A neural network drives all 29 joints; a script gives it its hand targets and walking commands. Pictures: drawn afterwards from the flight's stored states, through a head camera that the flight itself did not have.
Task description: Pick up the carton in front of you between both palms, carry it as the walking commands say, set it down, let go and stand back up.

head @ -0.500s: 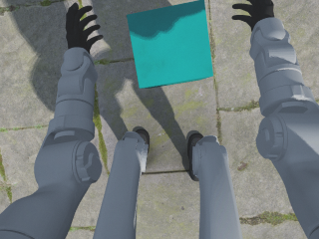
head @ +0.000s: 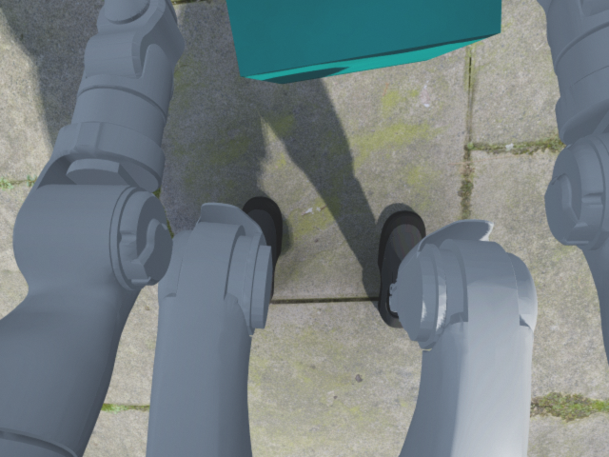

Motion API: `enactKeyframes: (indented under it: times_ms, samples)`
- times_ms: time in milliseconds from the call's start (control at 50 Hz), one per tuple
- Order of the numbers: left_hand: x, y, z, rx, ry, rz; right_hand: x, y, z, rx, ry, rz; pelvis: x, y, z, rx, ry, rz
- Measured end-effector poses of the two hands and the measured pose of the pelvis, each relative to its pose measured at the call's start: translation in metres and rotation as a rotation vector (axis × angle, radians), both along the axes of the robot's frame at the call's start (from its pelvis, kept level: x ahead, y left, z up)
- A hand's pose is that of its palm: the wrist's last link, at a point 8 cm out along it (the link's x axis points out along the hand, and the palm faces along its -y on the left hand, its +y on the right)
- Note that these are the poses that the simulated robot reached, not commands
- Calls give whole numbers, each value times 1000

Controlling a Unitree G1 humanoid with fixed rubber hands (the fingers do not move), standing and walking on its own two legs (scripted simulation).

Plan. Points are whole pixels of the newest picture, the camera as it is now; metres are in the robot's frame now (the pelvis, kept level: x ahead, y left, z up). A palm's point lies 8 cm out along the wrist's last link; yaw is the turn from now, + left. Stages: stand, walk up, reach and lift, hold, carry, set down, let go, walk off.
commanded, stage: reach and lift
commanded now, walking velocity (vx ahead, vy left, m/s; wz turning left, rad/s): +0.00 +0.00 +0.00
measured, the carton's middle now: out of the picture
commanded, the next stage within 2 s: none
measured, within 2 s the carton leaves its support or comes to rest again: leaves its support in 0.80 s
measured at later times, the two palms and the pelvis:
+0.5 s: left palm out of the picture +0.54 +0.15 -0.18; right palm out of the picture +0.58 -0.15 -0.18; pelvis +0.00 +0.00 -0.01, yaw +0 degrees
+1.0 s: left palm out of the picture +0.53 +0.14 -0.11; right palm out of the picture +0.56 -0.16 -0.11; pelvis +0.01 +0.00 +0.00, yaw -2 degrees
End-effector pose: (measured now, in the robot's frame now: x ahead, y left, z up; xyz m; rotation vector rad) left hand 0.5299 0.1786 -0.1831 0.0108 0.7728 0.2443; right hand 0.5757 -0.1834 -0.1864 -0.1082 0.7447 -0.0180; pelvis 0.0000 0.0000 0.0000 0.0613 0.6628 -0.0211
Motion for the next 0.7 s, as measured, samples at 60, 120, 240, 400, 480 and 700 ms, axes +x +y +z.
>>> enactKeyframes:
  times_ms: [60, 120, 240, 400, 480, 700]
  samples:
    - [5, 0, -6, 2, -9, -2, 5, 1, -6, 0, -13, 3, 4, 0, -5, 1, -14, 1]
    - [12, 0, -5, 2, -27, -3, 12, 3, -4, 1, -33, 7, 8, 0, -10, 2, -20, 2]
    - [15, -5, -1, -8, -35, -11, 16, 8, 2, 7, -40, 11, 12, 0, -15, 2, -5, 4]
    - [8, -11, 0, -18, -34, -18, 5, 15, 1, 15, -28, 22, 5, 0, -12, 1, -11, 3]
    - [11, -26, 2, -41, -42, -48, 5, 28, 2, 27, -30, 44, 1, 0, -9, 1, -24, 3]
    - [19, -27, 6, -40, -11, -39, 7, 33, 5, 28, 17, 70, 5, -2, -14, -1, -38, 0]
